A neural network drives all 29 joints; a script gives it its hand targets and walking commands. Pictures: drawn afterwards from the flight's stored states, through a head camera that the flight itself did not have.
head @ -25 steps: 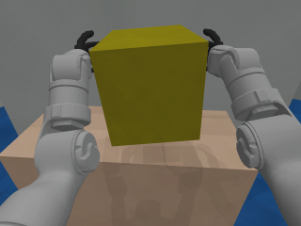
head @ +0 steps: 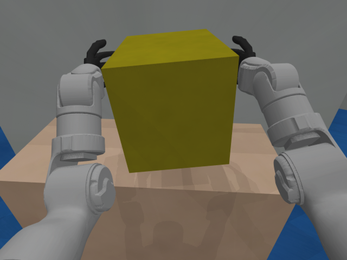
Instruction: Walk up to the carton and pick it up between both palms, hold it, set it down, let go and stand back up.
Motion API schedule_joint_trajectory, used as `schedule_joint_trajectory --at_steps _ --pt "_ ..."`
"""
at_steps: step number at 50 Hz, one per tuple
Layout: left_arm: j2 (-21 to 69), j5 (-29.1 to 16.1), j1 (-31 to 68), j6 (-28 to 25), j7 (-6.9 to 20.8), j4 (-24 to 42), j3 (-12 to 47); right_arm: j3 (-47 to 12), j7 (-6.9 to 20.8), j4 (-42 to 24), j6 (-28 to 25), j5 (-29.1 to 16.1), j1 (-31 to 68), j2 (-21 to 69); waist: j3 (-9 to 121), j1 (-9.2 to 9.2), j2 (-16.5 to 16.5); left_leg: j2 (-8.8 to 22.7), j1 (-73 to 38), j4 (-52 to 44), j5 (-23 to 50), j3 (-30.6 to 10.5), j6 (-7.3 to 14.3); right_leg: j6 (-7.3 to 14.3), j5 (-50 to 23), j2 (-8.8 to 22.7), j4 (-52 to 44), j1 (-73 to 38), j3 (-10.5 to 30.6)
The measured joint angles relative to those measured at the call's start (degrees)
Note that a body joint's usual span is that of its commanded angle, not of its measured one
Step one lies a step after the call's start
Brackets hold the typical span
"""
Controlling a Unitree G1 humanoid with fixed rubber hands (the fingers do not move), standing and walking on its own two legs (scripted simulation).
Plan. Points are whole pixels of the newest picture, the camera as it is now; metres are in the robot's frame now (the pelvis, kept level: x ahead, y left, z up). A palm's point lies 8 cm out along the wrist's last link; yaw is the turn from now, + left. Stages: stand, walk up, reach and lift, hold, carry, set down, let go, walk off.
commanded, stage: hold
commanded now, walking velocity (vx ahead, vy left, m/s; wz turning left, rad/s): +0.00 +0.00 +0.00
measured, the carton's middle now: (172, 92) +0.43 +0.00 +0.27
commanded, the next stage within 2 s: none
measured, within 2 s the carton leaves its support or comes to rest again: neither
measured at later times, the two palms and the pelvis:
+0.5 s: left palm (92, 68) +0.36 +0.15 +0.35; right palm (253, 63) +0.35 -0.16 +0.36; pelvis -0.01 +0.00 +0.00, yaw -1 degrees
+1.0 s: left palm (90, 73) +0.37 +0.16 +0.34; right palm (245, 69) +0.36 -0.15 +0.34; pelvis -0.01 -0.01 +0.00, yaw +2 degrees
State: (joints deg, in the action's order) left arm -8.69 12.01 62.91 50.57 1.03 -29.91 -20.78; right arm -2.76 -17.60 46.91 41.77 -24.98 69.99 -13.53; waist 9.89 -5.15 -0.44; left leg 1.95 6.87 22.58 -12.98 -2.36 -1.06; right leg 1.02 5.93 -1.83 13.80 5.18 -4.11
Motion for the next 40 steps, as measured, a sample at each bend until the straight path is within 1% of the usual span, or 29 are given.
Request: schedule_joint_trajectory --at_steps 4,11,16,22,26,30,34,40 --pt "0.38 0.02 -0.85 0.95 -0.24 2.25 0.24 -0.27 -0.2 -1.2 0.08 -0.83 -0.6 -0.23 -0.22 -0.24 -0.09 0.02 -0.05 0.48 -0.25 0.12 0.04 -0.09 -0.01 -0.02 0.11 -0.17 0.14" --pt "1.24 0.61 -0.81 1.28 -0.49 1.91 -0.18 0.02 0.03 -0.4 0.72 -0.89 -0.18 -0.68 0.02 0.21 -0.85 -0.1 -0.22 0.67 -0.24 0.58 0.33 -0.31 -0.17 0.11 0.31 -0.19 0.62" --pt "1.17 0.91 0.83 0.77 -0.58 -1.17 -1.41 1.24 0.49 2.71 0.63 0.26 1.5 -0.27 0.72 0.78 -0.72 -0.16 -0.13 0.13 0.25 0.96 0.39 -0.25 -0.39 0.17 0.59 0.42 1.0" --pt "0.36 0.7 3.09 -0.37 -0.64 -4.72 -1.72 1.93 0.93 4.81 0.3 1.34 3.1 -0.22 1.38 0.84 -0.32 -0.18 -0.05 -0.34 0.85 0.57 0.17 -0.05 -0.5 0.19 0.69 0.62 0.64" --pt "0.71 2.34 4.79 0.38 -0.72 -6.86 -1.57 2.26 2.66 9.99 -0.59 1.41 5.43 -0.91 2.0 1.92 -0.09 -0.25 0.03 -1.05 1.31 0.71 -0.22 0.27 -0.13 0.29 1.67 1.53 0.77" --pt "0.2 1.85 5.66 -0.29 -0.95 -9.08 -1.47 2.41 3.01 12.22 -1.09 2.08 6.6 -0.83 2.49 2.3 -0.32 -0.1 0.69 -1.19 1.61 0.24 -0.35 0.52 -0.1 0.13 1.72 2.13 0.33" --pt "-0.77 1.14 6.47 -0.9 -0.93 -10.32 -1.75 2.03 2.61 12.1 -1.48 1.95 6.68 -0.37 2.25 2.0 -0.23 0.18 1.19 -1.23 1.82 -0.4 -0.64 0.8 -0.26 -0.17 1.39 2.3 -0.28" --pt "-1.88 0.24 6.12 -1.23 -0.51 -9.78 -1.27 1.32 1.1 9.26 -1.51 0.57 5.09 0.29 1.49 1.26 0.11 0.35 1.37 -1.18 1.92 -1.41 -0.98 1.03 -0.39 -0.39 0.75 1.82 -1.23"
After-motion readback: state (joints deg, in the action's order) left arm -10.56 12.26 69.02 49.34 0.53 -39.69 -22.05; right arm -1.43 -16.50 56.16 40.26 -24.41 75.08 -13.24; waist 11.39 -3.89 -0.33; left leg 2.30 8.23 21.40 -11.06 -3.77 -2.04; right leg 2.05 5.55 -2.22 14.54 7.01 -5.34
